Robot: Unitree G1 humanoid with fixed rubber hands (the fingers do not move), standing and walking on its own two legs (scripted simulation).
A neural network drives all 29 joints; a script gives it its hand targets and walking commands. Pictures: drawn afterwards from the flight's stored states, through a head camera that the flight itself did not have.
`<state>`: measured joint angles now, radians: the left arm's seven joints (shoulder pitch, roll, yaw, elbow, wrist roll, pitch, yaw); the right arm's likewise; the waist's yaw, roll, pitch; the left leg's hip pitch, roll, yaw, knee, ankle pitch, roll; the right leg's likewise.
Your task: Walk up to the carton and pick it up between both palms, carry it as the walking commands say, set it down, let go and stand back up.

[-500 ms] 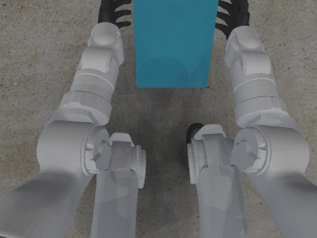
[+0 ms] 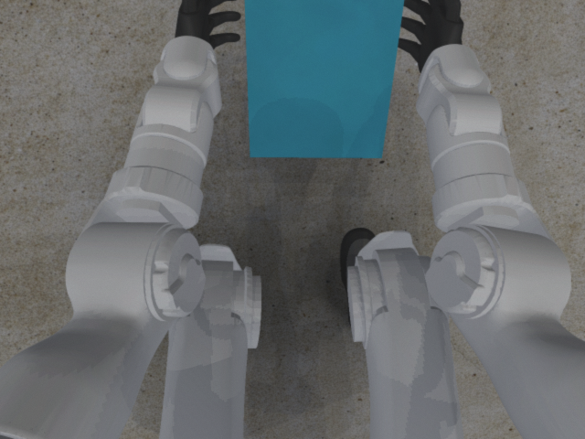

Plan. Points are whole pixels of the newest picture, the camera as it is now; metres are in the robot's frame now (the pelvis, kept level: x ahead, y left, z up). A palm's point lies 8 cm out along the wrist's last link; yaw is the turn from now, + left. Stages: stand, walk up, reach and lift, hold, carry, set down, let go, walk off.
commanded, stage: set down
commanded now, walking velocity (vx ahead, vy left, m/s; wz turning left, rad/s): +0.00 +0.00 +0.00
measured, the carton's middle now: (312, 51) +0.54 -0.06 -0.26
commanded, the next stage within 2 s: none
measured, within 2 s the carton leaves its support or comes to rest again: rests again in 1.14 s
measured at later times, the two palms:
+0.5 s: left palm (197, 35) +0.54 +0.07 -0.19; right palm (433, 42) +0.52 -0.19 -0.18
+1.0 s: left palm (196, 36) +0.54 +0.07 -0.19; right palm (430, 43) +0.52 -0.19 -0.19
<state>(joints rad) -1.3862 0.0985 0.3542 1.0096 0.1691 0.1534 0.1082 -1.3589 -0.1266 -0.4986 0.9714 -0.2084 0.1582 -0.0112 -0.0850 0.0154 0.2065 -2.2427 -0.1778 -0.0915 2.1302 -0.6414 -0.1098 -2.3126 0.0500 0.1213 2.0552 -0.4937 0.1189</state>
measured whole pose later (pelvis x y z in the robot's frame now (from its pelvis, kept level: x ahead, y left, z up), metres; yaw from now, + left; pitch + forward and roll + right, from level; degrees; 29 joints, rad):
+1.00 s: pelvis +0.01 -0.01 +0.00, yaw +0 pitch +44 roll +0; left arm -1.40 0.13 0.33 1.06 0.19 0.07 0.06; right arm -1.39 -0.14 -0.53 1.06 -0.21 0.06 0.00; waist -0.08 0.02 0.22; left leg -2.26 -0.15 -0.09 2.15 -0.66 -0.10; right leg -2.32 0.04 0.09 2.08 -0.54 0.10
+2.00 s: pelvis -0.02 -0.02 +0.06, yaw +1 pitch +34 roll +2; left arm -1.39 0.25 0.14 0.88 -0.10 0.19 0.18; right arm -1.32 -0.27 -0.25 0.84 0.13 0.16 -0.16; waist -0.09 0.03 0.40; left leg -1.95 -0.07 -0.05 1.94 -0.58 -0.08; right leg -2.02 0.03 0.08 1.90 -0.47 0.05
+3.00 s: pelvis +0.05 -0.02 +0.28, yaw +1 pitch +43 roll +1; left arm -0.99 0.09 0.28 0.80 0.16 0.14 0.11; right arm -0.93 -0.11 -0.40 0.76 -0.13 0.09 -0.03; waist -0.08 0.03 -0.03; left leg -1.43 -0.06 -0.12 1.03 -0.35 -0.06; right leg -1.48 0.02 0.06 1.00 -0.27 0.03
